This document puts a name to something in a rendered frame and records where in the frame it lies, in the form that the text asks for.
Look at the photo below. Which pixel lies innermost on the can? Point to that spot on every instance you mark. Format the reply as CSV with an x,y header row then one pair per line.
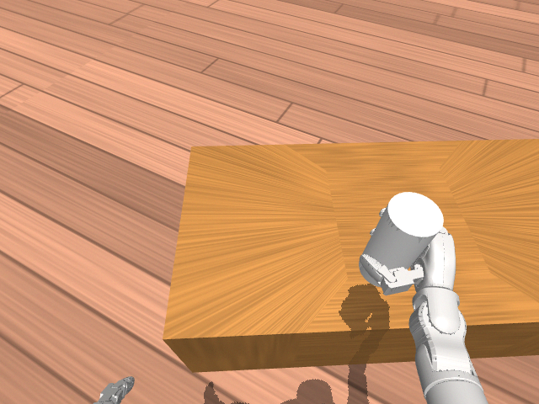
x,y
408,225

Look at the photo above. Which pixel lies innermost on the left robot hand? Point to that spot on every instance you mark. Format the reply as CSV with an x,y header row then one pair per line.
x,y
114,393

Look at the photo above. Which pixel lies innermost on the right robot arm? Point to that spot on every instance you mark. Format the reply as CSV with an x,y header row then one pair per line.
x,y
445,370

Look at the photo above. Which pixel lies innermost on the right robot hand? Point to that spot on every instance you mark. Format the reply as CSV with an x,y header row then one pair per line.
x,y
435,266

